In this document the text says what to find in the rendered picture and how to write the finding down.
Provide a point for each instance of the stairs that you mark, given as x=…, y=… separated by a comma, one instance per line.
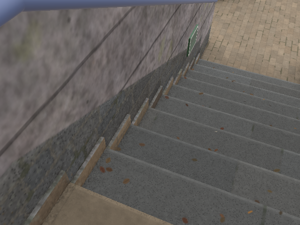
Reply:
x=222, y=148

